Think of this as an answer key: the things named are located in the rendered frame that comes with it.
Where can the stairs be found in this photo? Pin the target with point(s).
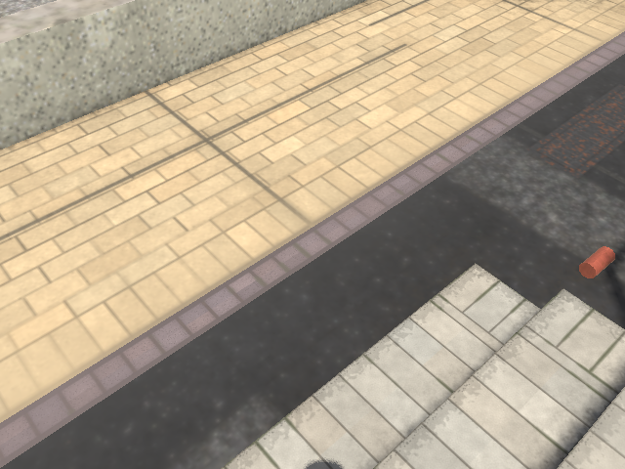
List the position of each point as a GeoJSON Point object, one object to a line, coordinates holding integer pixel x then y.
{"type": "Point", "coordinates": [477, 378]}

